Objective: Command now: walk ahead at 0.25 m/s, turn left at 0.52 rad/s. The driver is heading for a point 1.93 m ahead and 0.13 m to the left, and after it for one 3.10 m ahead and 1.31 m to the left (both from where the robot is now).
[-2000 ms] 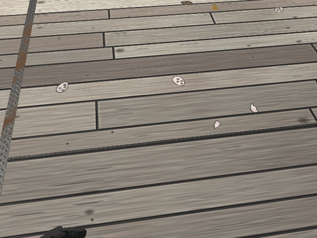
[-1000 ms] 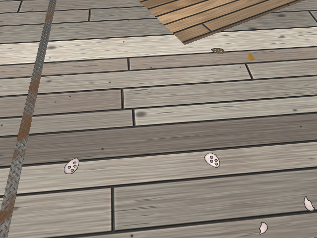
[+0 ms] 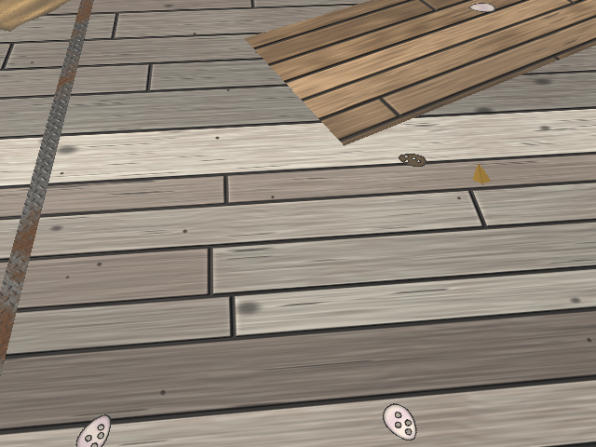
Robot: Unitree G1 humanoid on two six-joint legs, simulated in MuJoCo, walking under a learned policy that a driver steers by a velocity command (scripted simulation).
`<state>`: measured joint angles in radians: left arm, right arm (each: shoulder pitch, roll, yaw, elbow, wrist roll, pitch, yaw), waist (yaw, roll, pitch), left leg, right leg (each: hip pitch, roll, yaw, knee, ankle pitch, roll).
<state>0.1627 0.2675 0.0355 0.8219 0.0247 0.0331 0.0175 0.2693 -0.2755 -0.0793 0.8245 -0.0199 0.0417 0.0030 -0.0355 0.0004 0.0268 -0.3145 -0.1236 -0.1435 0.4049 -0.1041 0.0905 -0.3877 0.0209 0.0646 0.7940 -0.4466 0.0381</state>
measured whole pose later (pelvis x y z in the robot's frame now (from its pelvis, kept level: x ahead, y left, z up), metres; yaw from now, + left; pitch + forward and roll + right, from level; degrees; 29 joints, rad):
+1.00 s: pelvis +0.39 +0.11 -0.01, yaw +3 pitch +1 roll +1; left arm 0.08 0.22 0.04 0.81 0.03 -0.02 -0.06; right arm 0.40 -0.21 -0.03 0.97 -0.02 -0.09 -0.02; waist -0.04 -0.01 0.06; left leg 0.14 -0.04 0.27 0.23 -0.39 0.03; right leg -0.60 -0.03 -0.12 0.66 -0.05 -0.11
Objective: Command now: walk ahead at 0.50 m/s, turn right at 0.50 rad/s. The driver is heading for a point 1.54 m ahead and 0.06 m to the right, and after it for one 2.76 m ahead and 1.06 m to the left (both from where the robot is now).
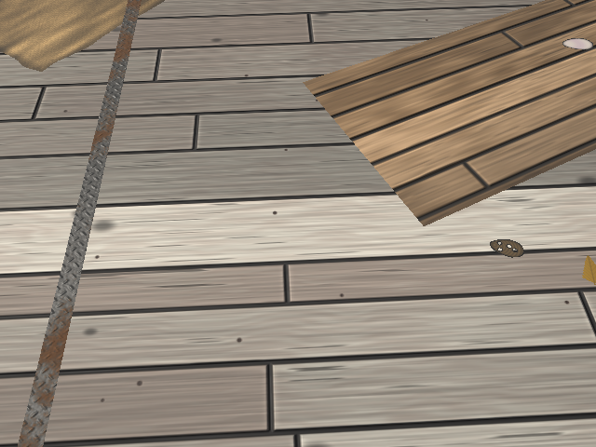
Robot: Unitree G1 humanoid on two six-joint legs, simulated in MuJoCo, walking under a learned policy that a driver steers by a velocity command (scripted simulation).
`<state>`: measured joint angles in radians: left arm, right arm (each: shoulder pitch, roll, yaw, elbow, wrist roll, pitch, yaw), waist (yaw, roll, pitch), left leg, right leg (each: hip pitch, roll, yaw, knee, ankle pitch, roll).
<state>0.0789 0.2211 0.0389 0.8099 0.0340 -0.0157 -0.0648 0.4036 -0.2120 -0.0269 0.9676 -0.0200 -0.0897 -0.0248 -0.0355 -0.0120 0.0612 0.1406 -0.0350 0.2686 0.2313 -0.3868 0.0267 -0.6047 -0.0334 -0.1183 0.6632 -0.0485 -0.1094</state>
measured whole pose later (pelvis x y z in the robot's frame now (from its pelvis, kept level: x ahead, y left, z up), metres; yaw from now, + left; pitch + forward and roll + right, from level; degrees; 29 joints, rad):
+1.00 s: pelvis +0.47 -0.01 +0.02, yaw +2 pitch +1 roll -1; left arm 0.13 0.27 0.03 0.80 0.04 0.02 0.01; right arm 0.33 -0.27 -0.07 0.84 -0.01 0.00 0.01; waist -0.05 -0.03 0.04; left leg -0.24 -0.15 -0.12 0.34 -0.11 0.12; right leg -0.56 -0.05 0.08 0.89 -0.23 0.07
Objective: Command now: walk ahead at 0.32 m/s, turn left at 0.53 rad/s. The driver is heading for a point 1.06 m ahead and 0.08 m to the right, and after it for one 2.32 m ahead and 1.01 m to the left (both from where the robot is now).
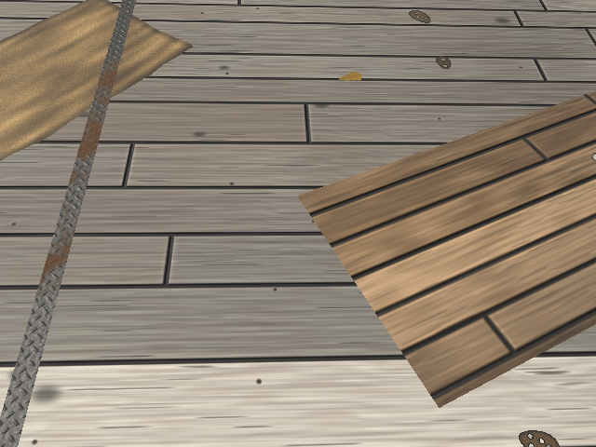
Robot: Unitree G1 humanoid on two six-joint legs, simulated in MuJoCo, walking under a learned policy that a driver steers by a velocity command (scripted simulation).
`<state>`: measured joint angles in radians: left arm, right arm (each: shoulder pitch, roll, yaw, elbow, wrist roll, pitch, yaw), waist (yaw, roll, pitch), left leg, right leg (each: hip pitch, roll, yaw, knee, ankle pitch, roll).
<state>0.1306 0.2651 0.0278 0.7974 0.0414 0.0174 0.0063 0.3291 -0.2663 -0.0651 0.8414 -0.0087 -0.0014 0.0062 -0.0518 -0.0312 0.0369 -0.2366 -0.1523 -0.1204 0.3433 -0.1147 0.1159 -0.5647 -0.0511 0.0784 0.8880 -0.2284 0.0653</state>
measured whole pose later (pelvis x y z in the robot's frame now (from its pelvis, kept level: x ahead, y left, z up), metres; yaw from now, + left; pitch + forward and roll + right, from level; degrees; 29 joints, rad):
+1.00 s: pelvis +0.17 -0.03 -0.01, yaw +5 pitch -2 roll +1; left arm 0.27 0.22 0.01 1.03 0.00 0.02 0.04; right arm 0.17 -0.23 -0.03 1.01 0.00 0.01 -0.06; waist 0.02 -0.02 0.06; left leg -0.22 -0.05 0.05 0.46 -0.22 0.06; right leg -0.11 0.01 0.05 0.49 -0.35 -0.01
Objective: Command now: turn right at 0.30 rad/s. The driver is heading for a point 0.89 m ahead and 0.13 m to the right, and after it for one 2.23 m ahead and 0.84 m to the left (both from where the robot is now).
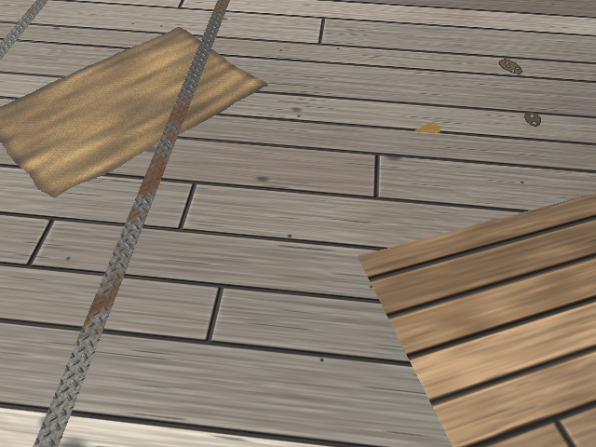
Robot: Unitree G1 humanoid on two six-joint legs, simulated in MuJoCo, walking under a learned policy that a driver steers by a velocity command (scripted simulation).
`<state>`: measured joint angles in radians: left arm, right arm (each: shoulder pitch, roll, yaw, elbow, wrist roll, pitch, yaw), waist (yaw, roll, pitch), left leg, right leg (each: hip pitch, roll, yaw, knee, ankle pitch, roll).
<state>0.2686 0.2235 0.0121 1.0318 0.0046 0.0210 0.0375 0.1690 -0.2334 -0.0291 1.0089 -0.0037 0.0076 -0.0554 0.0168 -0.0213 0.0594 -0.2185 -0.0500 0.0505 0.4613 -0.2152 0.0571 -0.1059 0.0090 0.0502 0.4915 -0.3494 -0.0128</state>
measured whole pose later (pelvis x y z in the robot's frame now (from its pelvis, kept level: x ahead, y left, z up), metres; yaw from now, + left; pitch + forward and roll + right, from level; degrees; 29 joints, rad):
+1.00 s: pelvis +0.10 +0.00 -0.01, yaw -4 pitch +1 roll -1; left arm 0.40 0.28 0.07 0.98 0.03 -0.07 0.00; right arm 0.13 -0.28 -0.06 0.82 -0.04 -0.03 0.05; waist 0.04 -0.04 0.00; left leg -0.37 -0.01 0.07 0.57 -0.23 0.10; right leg -0.06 -0.04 -0.08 0.56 -0.44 -0.01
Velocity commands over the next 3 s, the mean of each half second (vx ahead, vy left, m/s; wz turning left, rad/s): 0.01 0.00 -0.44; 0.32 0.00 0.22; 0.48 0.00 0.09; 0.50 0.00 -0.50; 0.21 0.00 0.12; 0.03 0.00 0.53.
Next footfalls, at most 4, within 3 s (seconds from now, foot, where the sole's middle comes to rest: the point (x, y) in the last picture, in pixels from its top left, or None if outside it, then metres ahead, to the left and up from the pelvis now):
0.24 right None -0.02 -0.12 -0.77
0.98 left None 0.19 0.08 -0.77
1.48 right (326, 427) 0.54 -0.03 -0.77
1.98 left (280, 300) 0.87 0.09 -0.77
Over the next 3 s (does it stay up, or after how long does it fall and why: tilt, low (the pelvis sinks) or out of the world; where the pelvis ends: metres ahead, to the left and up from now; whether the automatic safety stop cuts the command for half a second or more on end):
stays up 0.82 0.02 0.01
